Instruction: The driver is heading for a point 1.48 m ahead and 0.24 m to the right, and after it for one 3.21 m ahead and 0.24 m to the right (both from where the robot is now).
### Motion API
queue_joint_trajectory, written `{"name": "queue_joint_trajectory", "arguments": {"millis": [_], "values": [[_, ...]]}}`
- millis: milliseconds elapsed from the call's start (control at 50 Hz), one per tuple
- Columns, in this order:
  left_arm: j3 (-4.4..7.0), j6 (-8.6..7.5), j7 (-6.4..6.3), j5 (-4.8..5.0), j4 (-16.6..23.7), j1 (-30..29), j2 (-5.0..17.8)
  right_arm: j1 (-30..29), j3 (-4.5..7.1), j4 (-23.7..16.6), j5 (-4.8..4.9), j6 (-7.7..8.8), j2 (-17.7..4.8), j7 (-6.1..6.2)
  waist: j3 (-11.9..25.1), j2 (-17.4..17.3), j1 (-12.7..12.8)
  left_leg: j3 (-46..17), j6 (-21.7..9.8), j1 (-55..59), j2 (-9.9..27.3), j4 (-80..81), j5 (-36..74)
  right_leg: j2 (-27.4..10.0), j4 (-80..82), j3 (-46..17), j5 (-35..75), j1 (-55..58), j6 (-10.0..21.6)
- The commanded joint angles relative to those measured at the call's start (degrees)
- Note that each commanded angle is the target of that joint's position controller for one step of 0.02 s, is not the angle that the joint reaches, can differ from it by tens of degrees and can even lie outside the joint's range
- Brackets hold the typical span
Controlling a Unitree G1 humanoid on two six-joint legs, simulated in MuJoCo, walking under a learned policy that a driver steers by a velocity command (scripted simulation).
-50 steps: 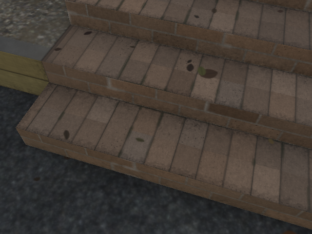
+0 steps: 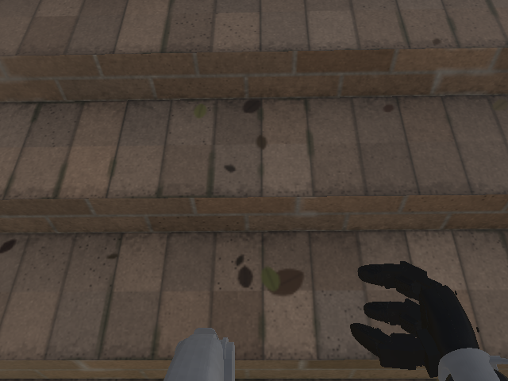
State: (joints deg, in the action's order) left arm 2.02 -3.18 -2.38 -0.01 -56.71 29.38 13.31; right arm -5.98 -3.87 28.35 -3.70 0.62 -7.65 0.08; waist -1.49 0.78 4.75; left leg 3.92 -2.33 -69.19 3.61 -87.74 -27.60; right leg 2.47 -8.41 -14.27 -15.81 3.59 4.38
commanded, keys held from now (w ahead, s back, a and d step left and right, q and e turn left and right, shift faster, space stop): w+e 0.42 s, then w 0.58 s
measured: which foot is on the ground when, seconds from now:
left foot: up 0.00-0.04, down 0.06-0.68, up 0.70-1.00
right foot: down 0.00-0.06, up 0.08-0.64, down 0.66-1.00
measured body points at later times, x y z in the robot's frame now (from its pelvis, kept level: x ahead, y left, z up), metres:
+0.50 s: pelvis +0.28 +0.03 +0.13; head +0.30 +0.03 +0.58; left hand +0.53 +0.13 +0.03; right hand +0.14 -0.10 -0.02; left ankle +0.20 +0.14 -0.60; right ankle +0.37 -0.13 -0.32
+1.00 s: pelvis +0.58 -0.07 +0.27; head +0.58 -0.06 +0.72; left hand +0.53 +0.14 +0.12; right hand +0.72 -0.31 +0.18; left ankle +0.75 +0.01 -0.20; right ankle +0.49 -0.15 -0.46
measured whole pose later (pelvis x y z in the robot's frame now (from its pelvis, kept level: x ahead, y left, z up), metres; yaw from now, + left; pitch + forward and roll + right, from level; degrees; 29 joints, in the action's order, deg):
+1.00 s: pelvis +0.58 -0.07 +0.27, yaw -20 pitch +5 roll -1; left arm -2.1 -3.5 4.1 -6.5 -66.4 30.8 7.5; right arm 1.7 -3.6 45.6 -1.3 2.3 -8.2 -4.2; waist 6.6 0.4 1.7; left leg -1.2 -11.5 -77.0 4.5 -106.3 -8.6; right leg 1.6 -26.0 2.1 -18.8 -12.5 2.5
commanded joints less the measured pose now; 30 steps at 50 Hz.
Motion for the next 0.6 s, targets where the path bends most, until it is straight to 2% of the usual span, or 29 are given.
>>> {"name": "queue_joint_trajectory", "arguments": {"millis": [20, 40, 60, 80, 100, 120, 140, 160, 180, 200, 220, 240, 260, 280, 300, 320, 340, 360, 380, 400, 420, 460, 480, 500, 520, 540, 560, 580, 600], "values": [[3.66, -0.81, 0.52, 1.55, 7.13, -7.88, 14.29, 16.93, 3.16, -0.42, 1.1, -0.22, -6.98, 0.92, 16.75, 7.23, -13.57, 1.13, -2.05, 54.86, -6.93, 17.01, 8.03, -7.9, -9.69, 1.78, 83.69, -18.12, 4.89], [4.86, -1.99, 1.07, 2.39, 7.39, -11.27, 16.48, 28.26, 5.73, 2.2, 1.93, 0.02, -10.61, 1.61, 22.72, 9.22, -20.16, -1.88, -2.74, 62.38, -5.95, 24.05, 10.85, -9.95, -23.82, -0.45, 94.23, -13.76, 3.2], [5.48, -3.43, 2.06, 2.1, 8.21, -15.15, 15.47, 35.04, 7.46, 5.15, 0.64, 1.12, -14.7, 1.87, 24.25, 2.26, -23.39, -8.27, -3.52, 68.02, -3.06, 37.4, 7.73, -5.79, -42.3, -0.15, 77.28, -15.72, 1.31], [3.19, -4.32, 3.5, 0.86, 12.53, -12.41, 2.68, 34.42, 8.63, 8.05, -0.33, 1.9, -21.56, 2.04, 23.52, -26.37, -15.31, -39.57, -7.3, 71.21, 16.48, 57.31, 18.04, 8.7, -68.04, 2.39, 0.13, -32.5, -1.77], [2.67, -3.72, 4.33, -2.36, 14.03, -5.02, 2.55, 25.28, 9.08, 5.34, 1.86, 0.69, -19.49, 2.37, 28.57, -21.66, -7.75, -60.83, -7.68, 66.76, 20.64, 67.08, 10.14, 6.54, -82.97, -2.28, 1.43, -36.48, -0.39], [2.89, -2.33, 4.52, -3.62, 13.93, -6.53, 2.35, 16.82, 7.95, 5.07, 2.57, 0.37, -13.91, 2.22, 19.79, -13.41, -3.83, -56.92, -8.91, 58.25, 18.68, 67.2, -10.04, 2.92, -87.83, 2.98, 5.3, -39.61, -0.42], [2.37, -1.2, 4.48, -4.85, 14.79, -9.39, 1.0, 13.58, 6.55, 7.52, 2.88, 0.53, -7.64, 2.33, 6.58, -5.93, -2.6, -46.76, -9.27, 48.65, 15.94, 65.28, -17.79, -0.08, -91.39, 8.27, 8.22, -45.33, -0.43], [0.71, -0.93, 6.86, -0.81, 11.1, -10.97, 0.96, 19.47, 3.42, 11.15, 2.69, 2.29, -1.33, -1.35, -2.55, -11.72, -9.0, -34.46, -11.9, 43.29, 11.96, 63.47, -10.08, 1.21, -98.37, -0.94, 12.71, -57.52, 3.93], [0.05, -1.1, 7.79, -0.72, 11.92, -8.8, -0.21, 21.66, 3.66, 16.21, 1.59, 2.84, 0.27, -1.63, 1.12, -4.54, -5.94, -30.6, -11.4, 46.03, 12.17, 63.26, -1.49, 0.14, -97.54, -0.63, 15.84, -60.25, 7.05], [-0.8, -0.87, 8.81, -1.15, 11.85, -8.17, -1.66, 21.34, 3.76, 18.92, 0.84, 2.94, 0.39, -1.59, 3.43, -3.72, -4.37, -30.0, -11.95, 46.63, 12.16, 65.99, 1.88, 0.52, -101.36, -1.63, 17.14, -62.21, 9.43], [-1.2, -0.7, 9.27, -1.34, 11.42, -8.68, -2.48, 21.16, 3.73, 21.37, 0.71, 3.34, 0.52, -1.49, 3.09, -2.75, -3.58, -26.7, -11.54, 47.13, 11.46, 66.91, 1.79, 0.59, -101.6, -2.92, 17.24, -66.5, 11.31], [-1.58, -0.34, 9.32, -1.36, 12.52, -9.8, -1.35, 21.54, 3.49, 23.91, -0.67, 3.57, -0.06, -1.85, 4.59, -1.9, -2.05, -22.0, -10.54, 48.04, 11.63, 67.14, 3.4, -0.36, -101.54, -1.6, 19.32, -70.87, 11.57], [-1.8, 0.06, 8.79, -0.8, 12.89, -11.76, -0.8, 20.36, 3.16, 25.11, -1.47, 3.55, -0.08, -2.12, 5.5, -1.51, -1.02, -18.28, -9.59, 47.28, 11.3, 68.37, 4.67, -0.9, -104.62, -1.08, 18.95, -73.02, 11.47], [-1.74, 0.36, 8.78, 0.29, 14.23, -14.34, 0.48, 17.49, 3.57, 24.76, -1.8, 3.85, -1.45, -2.8, 5.93, -0.34, -0.32, -11.05, -8.46, 44.56, 10.69, 70.96, 5.82, -2.05, -101.18, 2.43, 17.68, -70.86, 10.51], [-1.85, 0.62, 8.83, 0.09, 14.8, -16.9, 0.9, 15.74, 3.4, 24.53, -2.14, 4.42, -1.8, -2.7, 6.29, -0.4, -0.06, -5.69, -7.6, 42.13, 8.78, 72.46, 7.01, -2.91, -98.18, 5.0, 18.93, -69.29, 9.67], [-1.98, 0.74, 9.08, -0.76, 14.68, -18.68, 0.47, 15.91, 2.99, 24.39, -2.52, 5.23, -2.11, -2.39, 6.48, -3.54, -0.06, -1.92, -7.54, 40.82, 7.52, 74.1, 11.97, -3.19, -102.22, 8.61, 18.37, -67.55, 8.87], [-2.69, 1.09, 9.38, -0.97, 14.66, -20.6, -0.54, 21.51, 2.74, 26.94, -2.95, 5.4, -2.01, -1.92, 6.42, -6.44, -2.3, -2.17, -9.08, 45.9, 8.45, 74.42, 14.68, -2.42, -113.58, 9.88, 13.75, -73.35, 9.05], [-3.57, 1.03, 8.98, -0.82, 15.88, -23.6, -2.28, 25.91, 2.19, 29.13, -3.89, 5.31, -1.44, -1.91, 4.67, -3.62, -3.19, -1.91, -8.73, 51.33, 9.45, 74.19, 15.0, -2.44, -114.96, 8.25, 11.34, -80.51, 10.66], [-4.12, 0.71, 8.39, -0.62, 16.21, -25.99, -2.57, 29.69, 1.87, 30.8, -4.77, 5.25, -1.8, -1.97, 3.26, -1.33, -5.0, -1.06, -8.35, 56.99, 9.54, 73.78, 15.64, -2.72, -112.17, 7.36, 11.05, -86.04, 11.5], [-4.28, 0.37, 7.72, -0.53, 16.93, -29.02, -1.72, 34.01, 1.54, 32.3, -4.83, 5.21, -2.18, -2.04, 3.51, -1.52, -7.2, -1.3, -8.75, 64.16, 10.38, 73.83, 17.27, -3.11, -109.35, 7.05, 9.44, -90.83, 11.35], [-4.95, 0.33, 7.25, 0.0, 18.12, -32.2, -2.41, 37.84, 1.16, 34.45, -5.08, 4.87, -1.79, -2.15, 3.31, -3.09, -8.42, -2.11, -9.37, 69.71, 11.83, 74.93, 19.25, -3.47, -109.69, 7.19, 6.67, -95.43, 11.98], [-5.49, 0.62, 6.27, 0.44, 19.36, -35.67, -2.95, 41.52, 0.77, 36.46, -5.98, 4.4, -1.36, -2.55, 2.18, -3.25, -9.45, -2.04, -9.8, 76.37, 12.8, 76.71, 22.53, -3.95, -105.36, 7.97, 6.29, -100.67, 12.23], [-5.39, 1.08, 5.83, 0.01, 20.95, -39.58, -2.15, 42.95, 0.95, 37.39, -6.24, 4.35, -1.8, -3.14, 2.32, -2.67, -9.89, -0.76, -9.91, 77.01, 12.65, 78.88, 22.98, -5.11, -96.93, 10.48, 7.19, -99.59, 12.06], [-5.46, 2.25, 5.52, 0.04, 22.43, -42.81, -2.16, 46.16, 0.75, 38.99, -6.87, 4.06, -1.89, -4.02, 1.98, -2.93, -11.11, -1.15, -10.2, 77.64, 13.54, 80.43, 24.29, -5.59, -92.85, 11.2, 10.47, -99.84, 11.81], [-5.42, 3.74, 6.13, -1.28, 23.04, -44.23, -2.49, 42.75, 1.07, 37.46, -5.87, 4.17, -3.03, -5.06, 2.34, -3.42, -9.34, 2.51, -11.03, 72.26, 12.6, 83.0, 28.62, -6.71, -87.15, 16.73, 11.22, -92.09, 11.07], [-6.16, 5.51, 6.9, -1.82, 24.74, -47.96, -3.52, 39.44, 1.04, 37.11, -5.01, 4.24, -3.32, -6.36, 1.64, -3.29, -7.5, 4.67, -10.63, 63.71, 13.91, 88.38, 33.35, -9.38, -79.77, 19.04, 6.99, -80.8, 11.04], [-6.0, 6.59, 7.97, -2.45, 24.4, -46.72, -4.01, 35.27, 1.31, 35.08, -2.63, 5.01, -4.72, -6.67, 3.57, -5.13, -4.92, 8.49, -11.95, 55.17, 12.4, 89.4, 46.17, -7.06, -77.36, 23.92, 4.51, -65.47, 9.95], [-6.03, 7.25, 8.85, -2.13, 24.05, -43.55, -4.96, 35.72, 1.64, 35.22, -1.4, 6.38, -7.87, -6.61, 5.63, -8.77, -1.9, 10.01, -12.83, 54.55, 12.9, 84.78, 72.0, -4.29, -78.07, 24.96, 4.61, -56.27, 8.15], [-5.32, 7.2, 8.97, -1.87, 23.39, -42.01, -2.44, 36.46, 2.46, 34.98, -0.28, 7.68, -11.42, -6.3, 6.37, -8.38, 0.04, 9.99, -12.1, 60.31, 13.01, 80.69, 91.76, -1.78, -70.36, 25.54, 2.28, -53.03, 6.87]]}}
Velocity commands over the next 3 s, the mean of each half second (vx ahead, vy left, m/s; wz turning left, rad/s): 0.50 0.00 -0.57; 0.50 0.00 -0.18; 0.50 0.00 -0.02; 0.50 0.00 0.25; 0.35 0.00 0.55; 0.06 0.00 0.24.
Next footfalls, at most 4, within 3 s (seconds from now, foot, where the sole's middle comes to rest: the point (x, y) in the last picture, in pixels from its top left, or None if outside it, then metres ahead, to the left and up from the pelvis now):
0.06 left None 0.24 0.14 -0.64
0.66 right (373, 300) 0.52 -0.16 -0.50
1.10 left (319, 146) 0.83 -0.04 -0.36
1.66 right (473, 14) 1.13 -0.39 -0.22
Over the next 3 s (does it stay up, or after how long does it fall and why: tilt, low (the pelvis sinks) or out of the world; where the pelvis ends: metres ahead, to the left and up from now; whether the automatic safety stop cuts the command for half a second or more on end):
stays up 1.54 -0.49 0.79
